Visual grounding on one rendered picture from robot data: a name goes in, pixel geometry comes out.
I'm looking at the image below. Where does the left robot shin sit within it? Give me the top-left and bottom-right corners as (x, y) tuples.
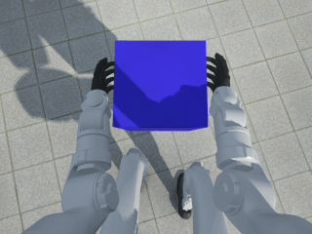
(120, 147), (143, 166)

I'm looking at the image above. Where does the right robot forearm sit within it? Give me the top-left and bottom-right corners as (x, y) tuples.
(209, 86), (276, 202)

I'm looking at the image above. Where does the robot right upper arm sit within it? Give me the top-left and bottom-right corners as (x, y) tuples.
(213, 169), (312, 234)

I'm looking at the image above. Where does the carton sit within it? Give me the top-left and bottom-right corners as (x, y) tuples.
(112, 40), (209, 132)

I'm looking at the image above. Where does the robot left upper arm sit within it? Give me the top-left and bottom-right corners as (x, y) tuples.
(20, 172), (120, 234)

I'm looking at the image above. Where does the right robot thigh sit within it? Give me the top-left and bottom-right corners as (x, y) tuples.
(183, 166), (230, 234)

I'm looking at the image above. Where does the robot left hand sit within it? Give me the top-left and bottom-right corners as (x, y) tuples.
(91, 58), (115, 94)

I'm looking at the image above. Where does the robot right hand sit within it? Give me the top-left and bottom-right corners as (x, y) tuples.
(206, 53), (231, 93)

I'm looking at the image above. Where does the left robot forearm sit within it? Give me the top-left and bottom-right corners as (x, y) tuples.
(60, 89), (112, 208)

